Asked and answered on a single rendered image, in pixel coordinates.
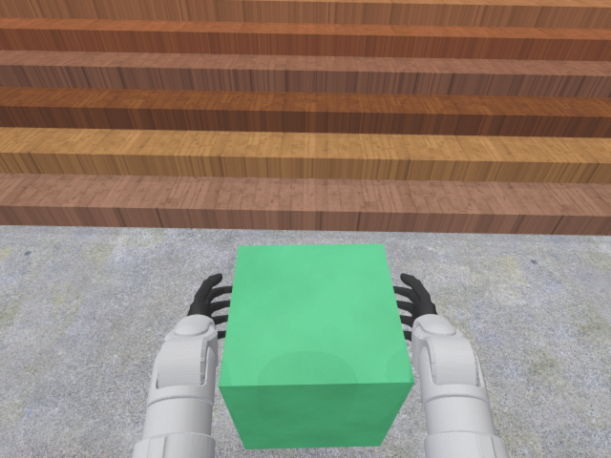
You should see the robot left forearm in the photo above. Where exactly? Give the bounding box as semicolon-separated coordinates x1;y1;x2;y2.
132;315;219;458

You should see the robot right hand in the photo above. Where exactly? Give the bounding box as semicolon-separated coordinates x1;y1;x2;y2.
393;273;437;341

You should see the carton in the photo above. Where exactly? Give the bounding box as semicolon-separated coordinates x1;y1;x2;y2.
219;244;414;449

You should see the robot right forearm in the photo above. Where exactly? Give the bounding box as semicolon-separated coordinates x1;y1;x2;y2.
411;314;509;458

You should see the robot left hand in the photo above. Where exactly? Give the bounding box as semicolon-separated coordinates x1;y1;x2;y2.
187;273;233;339

